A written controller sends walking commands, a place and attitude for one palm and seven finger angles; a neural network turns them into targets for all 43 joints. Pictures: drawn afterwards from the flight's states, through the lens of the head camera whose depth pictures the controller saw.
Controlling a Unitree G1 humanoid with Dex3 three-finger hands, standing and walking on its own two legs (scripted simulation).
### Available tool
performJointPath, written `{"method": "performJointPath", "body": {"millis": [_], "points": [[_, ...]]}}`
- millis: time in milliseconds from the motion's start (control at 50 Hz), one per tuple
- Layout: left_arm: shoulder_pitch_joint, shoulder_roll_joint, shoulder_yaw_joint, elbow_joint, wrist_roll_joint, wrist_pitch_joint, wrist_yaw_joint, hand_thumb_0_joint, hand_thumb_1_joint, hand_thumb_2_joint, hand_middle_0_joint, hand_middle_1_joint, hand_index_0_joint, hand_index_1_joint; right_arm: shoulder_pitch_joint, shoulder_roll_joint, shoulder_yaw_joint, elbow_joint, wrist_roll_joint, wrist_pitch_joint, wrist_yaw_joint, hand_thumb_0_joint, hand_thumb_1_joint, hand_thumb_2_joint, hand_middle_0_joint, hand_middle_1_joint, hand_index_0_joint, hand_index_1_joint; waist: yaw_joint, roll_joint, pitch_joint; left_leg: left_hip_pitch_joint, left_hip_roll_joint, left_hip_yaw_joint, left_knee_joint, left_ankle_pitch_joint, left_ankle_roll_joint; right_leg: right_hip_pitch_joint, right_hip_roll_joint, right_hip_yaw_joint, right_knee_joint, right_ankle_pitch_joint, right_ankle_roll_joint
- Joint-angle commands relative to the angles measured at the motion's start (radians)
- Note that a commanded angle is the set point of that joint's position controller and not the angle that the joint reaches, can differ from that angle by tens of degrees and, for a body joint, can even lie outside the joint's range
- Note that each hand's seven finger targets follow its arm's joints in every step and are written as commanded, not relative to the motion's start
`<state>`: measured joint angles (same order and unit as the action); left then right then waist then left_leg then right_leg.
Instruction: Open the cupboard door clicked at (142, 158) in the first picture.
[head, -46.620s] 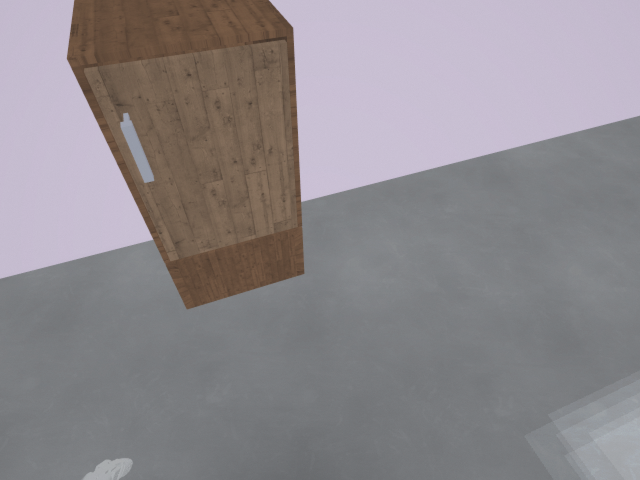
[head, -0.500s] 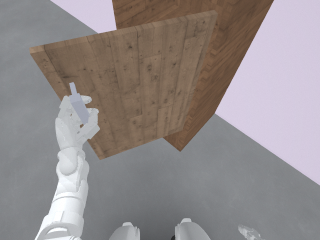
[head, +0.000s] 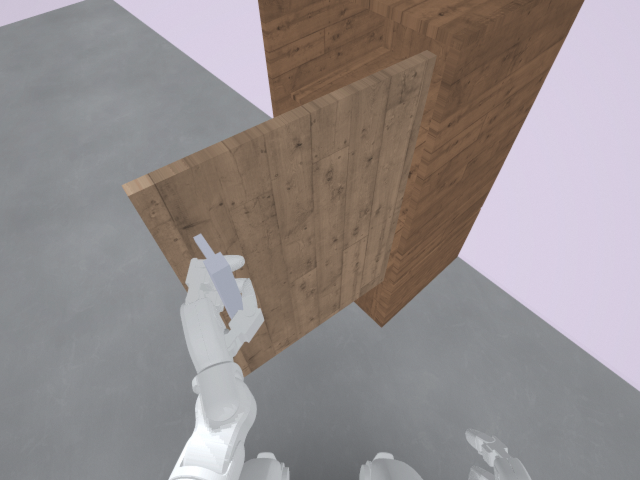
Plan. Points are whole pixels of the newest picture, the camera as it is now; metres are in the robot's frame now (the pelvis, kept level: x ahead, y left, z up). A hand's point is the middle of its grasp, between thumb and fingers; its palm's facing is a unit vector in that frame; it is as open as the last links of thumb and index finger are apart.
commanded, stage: open thumb and fingers to let go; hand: left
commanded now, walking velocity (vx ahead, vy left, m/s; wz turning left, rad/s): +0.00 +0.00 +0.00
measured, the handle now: (221, 282) +0.36 +0.14 +0.03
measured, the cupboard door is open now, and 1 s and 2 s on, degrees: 84 87 89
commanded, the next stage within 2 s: slide the hand sideways off the handle in 0.92 s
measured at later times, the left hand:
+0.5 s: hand (262, 314) +0.31 +0.09 +0.03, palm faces +0.38 -0.92 +0.00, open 10.1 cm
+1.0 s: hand (261, 321) +0.31 +0.09 +0.03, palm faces +0.32 -0.95 -0.01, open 14.5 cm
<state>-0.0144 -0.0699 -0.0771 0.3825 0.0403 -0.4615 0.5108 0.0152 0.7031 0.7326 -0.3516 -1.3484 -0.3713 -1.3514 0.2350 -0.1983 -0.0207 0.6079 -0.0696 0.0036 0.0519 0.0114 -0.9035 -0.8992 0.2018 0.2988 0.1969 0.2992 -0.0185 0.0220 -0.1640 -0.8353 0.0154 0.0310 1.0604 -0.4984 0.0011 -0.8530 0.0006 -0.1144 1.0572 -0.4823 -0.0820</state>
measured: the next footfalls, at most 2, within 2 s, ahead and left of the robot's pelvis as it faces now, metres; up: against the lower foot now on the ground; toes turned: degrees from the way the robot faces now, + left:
none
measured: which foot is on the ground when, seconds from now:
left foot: down 0.00-1.00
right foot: down 0.00-1.00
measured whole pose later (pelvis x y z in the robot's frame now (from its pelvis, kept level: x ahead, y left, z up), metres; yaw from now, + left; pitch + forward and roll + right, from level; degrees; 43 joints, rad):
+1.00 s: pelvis -0.01 +0.02 -0.01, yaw +0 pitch +16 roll +0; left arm 0.00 -0.09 -0.18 0.35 0.09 -0.43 0.54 -0.01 -0.49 0.30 -0.39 -0.70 -0.40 -0.71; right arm 0.19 -0.18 -0.01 0.60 -0.08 -0.03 0.03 0.01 -0.90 -0.90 0.20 0.30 0.20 0.30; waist 0.00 0.03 -0.16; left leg -0.87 0.00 0.03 1.11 -0.51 0.02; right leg -0.88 -0.02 -0.11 1.10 -0.49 -0.06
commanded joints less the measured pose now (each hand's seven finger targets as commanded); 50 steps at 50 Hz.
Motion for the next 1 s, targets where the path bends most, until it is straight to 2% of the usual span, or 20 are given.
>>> {"method": "performJointPath", "body": {"millis": [0, 20, 60, 80, 120, 160, 180, 200, 220, 240, 300, 420, 480, 520, 560, 640, 800, 860, 880, 980], "points": [[-0.076, -0.040, -0.088, -0.256, 0.034, -0.069, 0.002, 0.000, 0.900, 0.900, -0.400, -1.350, -0.400, -1.350, -0.072, -0.086, -0.025, -0.152, 0.005, -0.063, -0.013, 0.000, -0.900, -0.900, 0.200, 0.300, 0.200, 0.300, -0.009, -0.123, -0.235, 0.045, -0.035, -0.038, -0.101, 0.176, 0.013, 0.284, -0.039, 0.166, -0.218, 0.283, 0.073], [-0.059, -0.052, -0.101, -0.277, 0.038, -0.070, 0.006, 0.000, 0.900, 0.900, -0.400, -1.350, -0.400, -1.350, -0.081, -0.080, -0.024, -0.156, 0.003, -0.068, -0.014, 0.000, -0.900, -0.900, 0.200, 0.300, 0.200, 0.300, -0.004, -0.112, -0.238, 0.040, -0.038, -0.038, -0.097, 0.167, 0.012, 0.286, -0.045, 0.179, -0.222, 0.270, 0.075], [-0.094, -0.029, -0.097, -0.265, 0.066, -0.069, 0.021, 0.000, 0.900, 0.900, -0.400, -1.350, -0.400, -1.350, -0.081, -0.081, -0.019, -0.149, 0.000, -0.075, -0.021, 0.000, -0.900, -0.900, 0.200, 0.300, 0.200, 0.300, -0.017, -0.142, -0.201, 0.017, -0.038, -0.048, -0.085, 0.142, 0.013, 0.262, -0.051, 0.197, -0.234, 0.218, 0.074], [-0.194, 0.007, -0.070, -0.260, 0.077, -0.075, 0.036, 0.000, 0.900, 0.900, -0.400, -1.350, -0.400, -1.350, -0.092, -0.084, -0.020, -0.136, -0.002, -0.074, -0.029, 0.000, -0.900, -0.900, 0.200, 0.300, 0.200, 0.300, -0.032, -0.126, -0.184, 0.002, -0.038, -0.047, -0.070, 0.117, 0.015, 0.229, -0.057, 0.209, -0.237, 0.161, 0.075], [-0.238, 0.024, -0.047, -0.238, 0.092, -0.086, 0.051, 0.000, 0.760, 0.840, -0.390, -1.335, -0.390, -1.335, -0.099, -0.075, -0.019, -0.125, -0.004, -0.080, -0.040, 0.000, -0.900, -0.900, 0.200, 0.300, 0.200, 0.300, -0.031, -0.128, -0.178, -0.022, -0.041, -0.048, -0.052, 0.086, 0.015, 0.217, -0.067, 0.234, -0.247, 0.094, 0.076], [-0.233, 0.035, -0.035, -0.234, 0.095, -0.092, 0.055, 0.000, 0.620, 0.780, -0.380, -1.320, -0.380, -1.320, -0.103, -0.071, -0.018, -0.125, -0.006, -0.080, -0.046, 0.000, -0.900, -0.900, 0.200, 0.300, 0.200, 0.300, -0.022, -0.129, -0.206, -0.031, -0.043, -0.048, -0.045, 0.082, 0.014, 0.237, -0.073, 0.253, -0.252, 0.082, 0.076], [-0.227, 0.006, -0.051, -0.213, 0.084, -0.089, 0.050, 0.000, 0.550, 0.750, -0.375, -1.313, -0.375, -1.313, -0.114, -0.066, -0.016, -0.126, -0.006, -0.082, -0.047, 0.000, -0.900, -0.900, 0.200, 0.300, 0.200, 0.300, -0.020, -0.116, -0.210, -0.033, -0.046, -0.043, -0.042, 0.075, 0.014, 0.241, -0.078, 0.258, -0.256, 0.084, 0.079], [-0.240, 0.010, -0.042, -0.216, 0.071, -0.088, 0.047, 0.000, 0.480, 0.720, -0.370, -1.305, -0.370, -1.305, -0.107, -0.068, -0.018, -0.121, -0.005, -0.082, -0.049, 0.000, -0.900, -0.900, 0.200, 0.300, 0.200, 0.300, -0.022, -0.119, -0.238, -0.026, -0.046, -0.044, -0.041, 0.090, 0.013, 0.259, -0.079, 0.255, -0.249, 0.117, 0.081], [-0.229, 0.005, -0.041, -0.231, 0.059, -0.086, 0.040, 0.000, 0.410, 0.690, -0.365, -1.298, -0.365, -1.298, -0.105, -0.069, -0.020, -0.122, -0.002, -0.081, -0.049, 0.000, -0.900, -0.900, 0.200, 0.300, 0.200, 0.300, -0.011, -0.101, -0.268, -0.014, -0.046, -0.042, -0.045, 0.108, 0.011, 0.280, -0.076, 0.250, -0.240, 0.153, 0.080], [-0.202, 0.001, -0.033, -0.216, 0.040, -0.075, 0.034, 0.000, 0.340, 0.660, -0.360, -1.290, -0.360, -1.290, -0.106, -0.070, -0.019, -0.126, -0.001, -0.080, -0.050, 0.000, -0.900, -0.900, 0.200, 0.300, 0.200, 0.300, -0.007, -0.115, -0.288, -0.016, -0.047, -0.040, -0.043, 0.116, 0.010, 0.301, -0.077, 0.252, -0.238, 0.188, 0.085], [-0.209, 0.003, -0.028, -0.214, 0.008, -0.056, 0.009, 0.000, 0.130, 0.570, -0.345, -1.268, -0.345, -1.268, -0.099, -0.076, -0.018, -0.123, 0.004, -0.073, -0.054, 0.000, -0.900, -0.900, 0.200, 0.300, 0.200, 0.300, -0.017, -0.152, -0.290, -0.028, -0.046, -0.045, -0.045, 0.134, 0.008, 0.340, -0.084, 0.260, -0.241, 0.261, 0.098], [-0.190, -0.015, -0.056, -0.232, 0.025, -0.051, -0.004, 0.000, -0.290, 0.390, -0.315, -1.222, -0.315, -1.222, -0.082, -0.080, -0.021, -0.129, 0.002, -0.066, -0.046, 0.000, -0.900, -0.900, 0.200, 0.300, 0.200, 0.300, -0.013, -0.116, -0.286, 0.018, -0.041, -0.049, -0.061, 0.191, 0.010, 0.309, -0.065, 0.204, -0.199, 0.347, 0.085], [-0.166, -0.033, -0.073, -0.222, 0.038, -0.052, 0.003, 0.000, -0.500, 0.300, -0.300, -1.200, -0.300, -1.200, -0.077, -0.082, -0.023, -0.136, 0.001, -0.066, -0.039, 0.000, -0.900, -0.900, 0.200, 0.300, 0.200, 0.300, -0.012, -0.117, -0.271, 0.032, -0.039, -0.049, -0.068, 0.202, 0.012, 0.281, -0.053, 0.174, -0.184, 0.342, 0.078], [-0.180, -0.038, -0.077, -0.228, 0.044, -0.055, 0.011, 0.000, -0.500, 0.300, -0.300, -1.200, -0.300, -1.200, -0.075, -0.083, -0.025, -0.138, -0.001, -0.068, -0.036, 0.000, -0.900, -0.900, 0.200, 0.300, 0.200, 0.300, -0.011, -0.109, -0.274, 0.043, -0.039, -0.048, -0.070, 0.199, 0.013, 0.263, -0.046, 0.159, -0.178, 0.323, 0.073], [-0.156, -0.022, -0.060, -0.224, 0.046, -0.054, 0.016, 0.000, -0.500, 0.300, -0.283, -1.100, -0.283, -1.100, -0.072, -0.085, -0.025, -0.143, -0.001, -0.069, -0.037, 0.000, -0.900, -0.900, 0.200, 0.300, 0.200, 0.300, -0.003, -0.119, -0.269, 0.036, -0.038, -0.051, -0.071, 0.200, 0.013, 0.266, -0.042, 0.157, -0.178, 0.315, 0.069], [-0.170, -0.033, -0.071, -0.236, 0.051, -0.055, 0.025, 0.000, -0.500, 0.300, -0.250, -0.900, -0.250, -0.900, -0.077, -0.085, -0.025, -0.146, -0.001, -0.070, -0.035, 0.000, -0.900, -0.900, 0.200, 0.300, 0.200, 0.300, -0.003, -0.116, -0.268, 0.044, -0.040, -0.047, -0.077, 0.192, 0.014, 0.250, -0.036, 0.145, -0.173, 0.283, 0.065], [-0.184, -0.061, -0.095, -0.257, 0.068, -0.046, 0.052, 0.000, -0.500, 0.300, -0.183, -0.500, -0.183, -0.500, -0.079, -0.082, -0.021, -0.150, -0.005, -0.074, -0.033, 0.000, -0.900, -0.900, 0.200, 0.300, 0.200, 0.300, 0.001, -0.054, -0.287, 0.089, -0.035, -0.051, -0.086, 0.227, 0.012, 0.205, -0.013, 0.096, -0.137, 0.278, 0.048], [-0.180, -0.058, -0.082, -0.239, 0.060, -0.036, 0.057, 0.000, -0.500, 0.300, -0.158, -0.350, -0.158, -0.350, -0.077, -0.085, -0.020, -0.150, -0.004, -0.075, -0.035, 0.000, -0.900, -0.900, 0.200, 0.300, 0.200, 0.300, -0.004, -0.102, -0.260, 0.074, -0.032, -0.060, -0.092, 0.208, 0.011, 0.202, -0.009, 0.091, -0.145, 0.246, 0.048], [-0.196, -0.069, -0.094, -0.249, 0.062, -0.037, 0.059, 0.000, -0.500, 0.300, -0.150, -0.300, -0.150, -0.300, -0.084, -0.084, -0.019, -0.150, -0.004, -0.076, -0.034, 0.000, -0.900, -0.900, 0.200, 0.300, 0.200, 0.300, -0.002, -0.087, -0.269, 0.081, -0.033, -0.059, -0.092, 0.210, 0.011, 0.195, -0.009, 0.089, -0.139, 0.244, 0.048], [-0.212, -0.087, -0.103, -0.240, 0.062, -0.024, 0.069, 0.000, -0.500, 0.300, -0.150, -0.300, -0.150, -0.300, -0.092, -0.082, -0.015, -0.150, -0.004, -0.079, -0.034, 0.000, -0.900, -0.900, 0.200, 0.300, 0.200, 0.300, -0.003, -0.090, -0.266, 0.084, -0.033, -0.061, -0.093, 0.196, 0.011, 0.178, -0.006, 0.082, -0.139, 0.216, 0.047]]}}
